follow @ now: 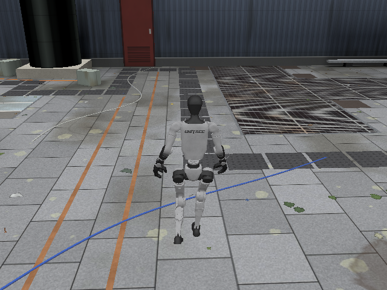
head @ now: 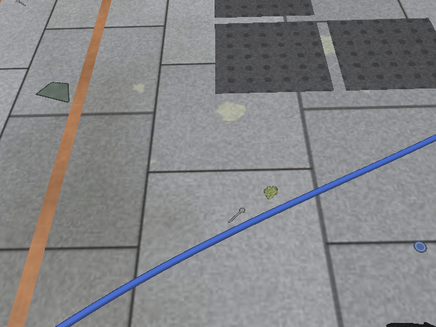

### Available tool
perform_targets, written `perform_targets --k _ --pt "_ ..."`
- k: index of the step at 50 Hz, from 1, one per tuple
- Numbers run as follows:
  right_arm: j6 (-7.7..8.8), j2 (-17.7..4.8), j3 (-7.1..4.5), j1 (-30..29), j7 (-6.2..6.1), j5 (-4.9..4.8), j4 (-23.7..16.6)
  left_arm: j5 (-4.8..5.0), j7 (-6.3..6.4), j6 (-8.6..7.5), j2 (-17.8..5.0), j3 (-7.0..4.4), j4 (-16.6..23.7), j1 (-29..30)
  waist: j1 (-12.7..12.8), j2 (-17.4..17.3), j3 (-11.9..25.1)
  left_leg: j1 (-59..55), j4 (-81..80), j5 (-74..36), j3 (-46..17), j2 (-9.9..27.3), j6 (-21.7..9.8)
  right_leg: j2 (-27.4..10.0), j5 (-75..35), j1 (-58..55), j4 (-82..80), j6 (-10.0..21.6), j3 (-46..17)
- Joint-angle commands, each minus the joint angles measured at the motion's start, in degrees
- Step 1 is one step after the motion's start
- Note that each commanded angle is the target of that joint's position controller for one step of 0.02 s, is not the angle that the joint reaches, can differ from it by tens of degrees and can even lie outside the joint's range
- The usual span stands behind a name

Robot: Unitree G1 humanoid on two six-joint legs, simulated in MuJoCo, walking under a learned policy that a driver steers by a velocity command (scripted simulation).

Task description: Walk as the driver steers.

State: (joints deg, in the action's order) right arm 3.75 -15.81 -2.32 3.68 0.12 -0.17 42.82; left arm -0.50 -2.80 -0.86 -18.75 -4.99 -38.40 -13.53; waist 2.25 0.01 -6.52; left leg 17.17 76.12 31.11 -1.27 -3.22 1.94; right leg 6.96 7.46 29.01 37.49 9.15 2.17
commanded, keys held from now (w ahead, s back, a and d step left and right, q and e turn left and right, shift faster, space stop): e+shift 0.14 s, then shift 0.78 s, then w+shift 0.08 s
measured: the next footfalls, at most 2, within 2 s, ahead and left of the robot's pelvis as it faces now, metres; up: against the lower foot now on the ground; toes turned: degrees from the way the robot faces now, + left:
left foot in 0.40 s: +0.26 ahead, +0.18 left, +0.00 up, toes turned -23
right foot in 0.74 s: +0.11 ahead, -0.04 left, +0.00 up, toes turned -16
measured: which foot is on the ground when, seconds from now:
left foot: up 0.00-0.38, down 0.40-1.00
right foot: down 0.00-0.40, up 0.42-0.72, down 0.74-1.00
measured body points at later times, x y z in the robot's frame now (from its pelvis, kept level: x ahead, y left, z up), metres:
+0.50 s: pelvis +0.14 +0.09 +0.03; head +0.16 +0.10 +0.48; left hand +0.41 +0.29 -0.05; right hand +0.18 -0.22 -0.06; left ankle +0.22 +0.19 -0.71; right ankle +0.10 -0.02 -0.66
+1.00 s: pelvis +0.16 +0.08 +0.03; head +0.15 +0.08 +0.48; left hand +0.33 +0.29 -0.09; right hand +0.18 -0.20 -0.09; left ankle +0.22 +0.19 -0.70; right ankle +0.07 -0.03 -0.70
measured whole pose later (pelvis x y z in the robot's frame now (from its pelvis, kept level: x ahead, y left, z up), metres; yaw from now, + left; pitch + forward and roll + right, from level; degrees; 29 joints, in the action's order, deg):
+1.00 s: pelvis +0.16 +0.08 +0.03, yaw -20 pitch -1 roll +0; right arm 0.5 -14.6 -1.9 10.7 -0.1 -0.5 47.0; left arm -0.2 1.3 0.1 -12.9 -1.7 -43.6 -16.5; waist -0.1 -0.7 0.6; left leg 17.7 35.7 22.0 -2.4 -1.4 -0.6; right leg 0.2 22.3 10.6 32.5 0.3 -4.5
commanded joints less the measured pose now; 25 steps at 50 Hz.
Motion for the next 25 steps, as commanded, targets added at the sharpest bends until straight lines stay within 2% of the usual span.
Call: perform_targets --k 1,3,5,6,7,9,12,15,17,18,19,20,21,22,23,24,25 --pt "0.15 -9.6 -2.14 3.0 -0.62 0.92 -5.3 2.00 0.54 -1.69 -8.4 -2.19 7.8 1.9 -4.2 -4.7 13.9 21.0 1.7 -4.5 -8.9 1.3 -0.5 -18.7 -3.2 -24.3 -21.4 10.5 -41.0" --pt "-1.43 -9.4 -2.44 0.8 -1.00 1.27 -5.7 1.23 2.03 -0.78 -7.9 -2.24 8.6 2.8 -4.5 -2.7 12.4 15.4 -7.4 -6.0 -8.9 2.2 0.4 -14.2 -11.4 -17.1 -20.6 7.6 -33.4" --pt "-1.76 -6.2 -1.90 -0.6 -1.08 1.38 -5.6 1.09 3.51 0.35 -8.6 -2.66 8.5 1.4 -3.9 -1.7 13.1 13.5 -15.4 -7.7 -7.5 0.9 1.8 -11.5 -20.9 -15.4 -18.2 6.4 -28.8" --pt "-1.88 -5.2 -1.69 -1.4 -1.13 1.23 -5.7 1.26 4.23 1.01 -9.3 -2.93 8.4 0.3 -3.4 -1.3 14.2 13.3 -18.4 -9.2 -7.3 0.1 2.7 -11.0 -23.2 -15.9 -17.2 5.9 -28.5" --pt "-2.10 -4.8 -1.64 -1.9 -1.21 0.84 -5.7 1.48 4.87 1.75 -9.8 -3.12 8.6 0.0 -3.1 -0.5 15.5 13.2 -20.7 -11.3 -7.6 -0.5 3.4 -10.7 -22.1 -16.5 -16.7 5.2 -28.7" --pt "-2.59 -5.1 -1.68 -1.3 -1.35 0.27 -4.8 1.53 5.76 2.93 -8.9 -2.80 9.2 1.2 -2.6 1.9 16.8 12.5 -23.8 -16.3 -7.4 0.1 4.2 -10.3 -16.7 -16.6 -15.8 3.3 -27.2" --pt "-2.76 -5.2 -1.72 -2.9 -1.48 0.34 -5.1 0.91 5.77 3.70 -6.7 -1.89 9.3 1.5 -0.9 6.3 15.0 10.3 -27.9 -19.2 -6.5 1.1 4.5 -9.3 -8.2 -14.5 -15.6 2.0 -26.8" --pt "-1.86 -5.8 -1.77 -4.0 -1.14 0.49 -5.8 0.20 5.13 3.74 -5.4 -1.21 9.4 1.7 0.6 8.7 13.5 8.4 -33.3 -17.7 -6.0 1.9 3.3 -10.6 -8.2 -15.7 -13.6 2.2 -29.0" --pt "-0.98 -6.5 -2.04 -2.9 -0.51 0.58 -5.7 0.26 4.67 3.63 -5.0 -0.77 9.6 2.3 0.5 9.7 13.3 5.6 -39.1 -17.5 -5.4 2.1 1.8 -11.5 -11.8 -17.2 -11.0 2.0 -31.0" --pt "-0.56 -6.5 -2.24 -1.0 -0.12 0.61 -5.2 0.64 4.52 3.63 -4.7 -0.50 9.7 3.3 -0.8 9.6 13.0 2.1 -45.1 -21.1 -4.8 2.3 0.7 -10.9 -11.3 -16.9 -9.7 1.1 -31.3" --pt "-0.24 -6.5 -2.38 0.5 0.15 0.87 -4.7 1.00 4.38 3.56 -4.0 -0.18 9.4 3.2 -1.8 8.6 12.1 -2.3 -52.9 -28.9 -4.9 3.4 -0.7 -9.4 -7.5 -15.6 -8.3 -0.8 -30.6" --pt "-0.22 -8.7 -2.58 -0.1 0.08 2.01 -5.5 0.35 4.20 3.32 -1.8 0.53 8.8 0.0 0.1 1.3 12.8 -7.2 -55.7 -37.0 -12.9 11.2 -3.7 -5.4 6.5 -12.8 -1.7 -4.2 -26.5" --pt "-0.95 -11.9 -3.10 -1.5 -0.32 2.87 -6.5 0.10 4.19 3.12 -2.4 0.47 8.1 -5.5 3.4 -11.7 11.2 -9.8 -55.0 -51.6 -22.2 20.6 -10.9 3.3 28.7 -6.3 8.5 -8.2 -18.3" --pt "-1.03 -10.9 -3.12 1.9 -0.16 3.05 -5.2 -0.08 4.34 2.57 -6.9 -0.83 9.0 -2.1 0.3 -15.1 10.7 -7.0 -57.6 -48.3 -31.2 25.5 -17.8 2.1 31.8 -1.2 17.9 -11.0 -15.5" --pt "-1.05 -9.9 -3.05 2.6 -0.17 2.04 -5.2 0.44 4.67 2.55 -9.6 -1.77 8.3 0.8 -1.2 -9.7 10.2 -6.7 -56.8 -42.6 -28.9 23.4 -17.4 -0.1 28.1 -0.2 24.5 -12.2 -15.6" --pt "-1.36 -8.9 -2.76 2.1 -0.37 1.16 -5.1 0.64 4.90 3.11 -8.9 -1.82 7.4 1.9 -1.4 -6.3 10.2 -6.9 -55.9 -38.3 -24.3 20.1 -15.0 -0.5 24.8 0.3 27.4 -13.1 -15.3" --pt "-1.60 -7.7 -2.17 1.7 -0.49 0.53 -5.4 0.57 5.05 3.90 -7.2 -1.45 6.6 1.7 -1.5 -5.5 10.0 -6.9 -55.7 -36.0 -21.2 18.1 -13.5 -0.8 23.3 0.4 29.4 -13.9 -15.1"
Keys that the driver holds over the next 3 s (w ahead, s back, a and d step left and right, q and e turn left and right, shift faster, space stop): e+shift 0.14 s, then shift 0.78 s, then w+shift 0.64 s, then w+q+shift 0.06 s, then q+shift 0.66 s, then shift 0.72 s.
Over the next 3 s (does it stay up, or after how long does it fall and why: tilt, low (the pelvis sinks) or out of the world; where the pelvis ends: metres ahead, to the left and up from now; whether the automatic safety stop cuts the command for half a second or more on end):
stays up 0.87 -0.10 0.03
